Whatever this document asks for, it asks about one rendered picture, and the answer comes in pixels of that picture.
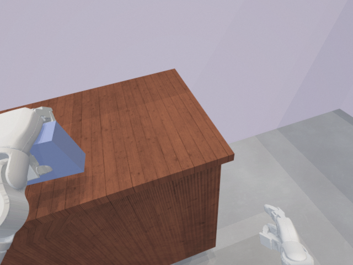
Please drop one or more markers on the robot left forearm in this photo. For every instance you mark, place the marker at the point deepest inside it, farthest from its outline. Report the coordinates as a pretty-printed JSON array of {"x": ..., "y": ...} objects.
[{"x": 14, "y": 207}]

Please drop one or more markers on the table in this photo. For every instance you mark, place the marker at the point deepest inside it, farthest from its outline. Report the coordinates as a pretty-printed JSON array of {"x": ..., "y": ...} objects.
[{"x": 150, "y": 188}]

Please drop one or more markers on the left robot hand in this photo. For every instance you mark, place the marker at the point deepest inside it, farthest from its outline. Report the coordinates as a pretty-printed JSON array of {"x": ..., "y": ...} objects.
[{"x": 20, "y": 128}]

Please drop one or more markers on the sponge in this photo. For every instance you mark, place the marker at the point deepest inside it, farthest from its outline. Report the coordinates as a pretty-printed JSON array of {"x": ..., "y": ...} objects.
[{"x": 55, "y": 148}]

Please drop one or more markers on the right robot hand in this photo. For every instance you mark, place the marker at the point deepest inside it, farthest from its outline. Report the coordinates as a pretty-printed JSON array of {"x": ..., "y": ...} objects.
[{"x": 273, "y": 236}]

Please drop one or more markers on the robot right forearm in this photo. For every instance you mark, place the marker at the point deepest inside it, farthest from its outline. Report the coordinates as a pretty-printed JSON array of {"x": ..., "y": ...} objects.
[{"x": 294, "y": 253}]

